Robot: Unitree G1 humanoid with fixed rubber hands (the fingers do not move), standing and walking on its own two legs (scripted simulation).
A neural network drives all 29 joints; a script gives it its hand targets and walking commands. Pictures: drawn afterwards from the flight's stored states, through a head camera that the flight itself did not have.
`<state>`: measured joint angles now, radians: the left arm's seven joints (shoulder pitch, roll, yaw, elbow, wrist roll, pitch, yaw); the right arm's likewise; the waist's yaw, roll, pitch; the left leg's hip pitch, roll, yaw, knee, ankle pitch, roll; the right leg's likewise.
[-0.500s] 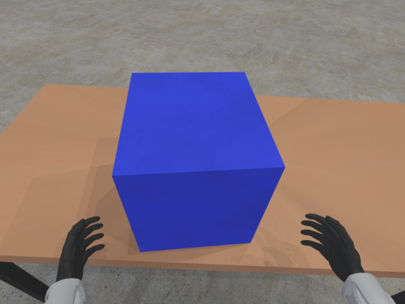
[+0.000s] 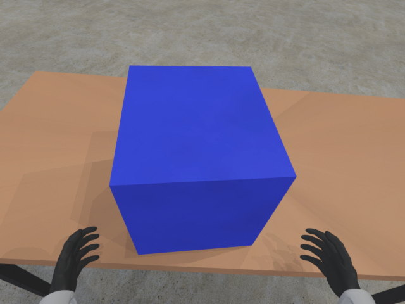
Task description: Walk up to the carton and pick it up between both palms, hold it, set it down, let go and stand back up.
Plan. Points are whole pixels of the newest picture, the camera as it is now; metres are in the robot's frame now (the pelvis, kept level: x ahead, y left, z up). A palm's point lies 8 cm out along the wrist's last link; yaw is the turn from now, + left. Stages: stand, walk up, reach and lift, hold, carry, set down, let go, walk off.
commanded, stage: set down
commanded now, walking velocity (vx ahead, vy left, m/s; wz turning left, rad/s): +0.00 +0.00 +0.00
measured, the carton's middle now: (194, 160) +0.41 +0.04 +0.04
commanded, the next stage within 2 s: let go in 1.22 s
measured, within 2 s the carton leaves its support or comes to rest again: neither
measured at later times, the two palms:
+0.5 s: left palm (65, 291) +0.15 +0.25 -0.03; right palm (331, 292) +0.17 -0.24 -0.03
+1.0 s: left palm (63, 290) +0.16 +0.25 -0.03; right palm (329, 292) +0.17 -0.23 -0.03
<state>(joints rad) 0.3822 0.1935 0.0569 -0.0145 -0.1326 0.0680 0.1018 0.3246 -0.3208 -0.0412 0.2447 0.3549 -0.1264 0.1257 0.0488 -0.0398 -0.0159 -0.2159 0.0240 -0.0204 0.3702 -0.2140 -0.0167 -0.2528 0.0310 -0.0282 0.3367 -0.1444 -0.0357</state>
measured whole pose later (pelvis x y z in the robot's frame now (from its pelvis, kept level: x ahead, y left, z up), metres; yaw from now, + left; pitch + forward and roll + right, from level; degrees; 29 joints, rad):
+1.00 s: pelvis +0.00 +0.00 +0.00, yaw +0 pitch +1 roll +0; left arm 0.35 0.25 0.06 0.13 -0.09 0.09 0.01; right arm 0.30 -0.23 -0.03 0.42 0.19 -0.20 0.04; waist 0.05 -0.04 0.01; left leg -0.18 0.02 -0.02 0.37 -0.22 -0.02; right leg -0.22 0.03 -0.03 0.33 -0.15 -0.04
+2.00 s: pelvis -0.03 +0.02 -0.01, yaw +1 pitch -4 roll -2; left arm 0.24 0.31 0.01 0.29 0.02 -0.08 -0.12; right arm 0.19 -0.31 -0.02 0.45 0.06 -0.09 0.04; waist 0.04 -0.02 0.06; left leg -0.21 0.02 -0.02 0.61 -0.36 0.00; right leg -0.23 0.03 -0.03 0.53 -0.27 -0.03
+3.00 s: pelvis -0.03 +0.01 -0.02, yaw +0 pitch -4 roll -1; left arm 0.26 0.36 -0.01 0.29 0.02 -0.14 -0.11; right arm 0.20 -0.33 0.00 0.42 0.06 -0.12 0.06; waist 0.04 -0.02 0.05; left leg -0.26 0.02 -0.02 0.67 -0.40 0.01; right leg -0.28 0.02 -0.03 0.61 -0.31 -0.03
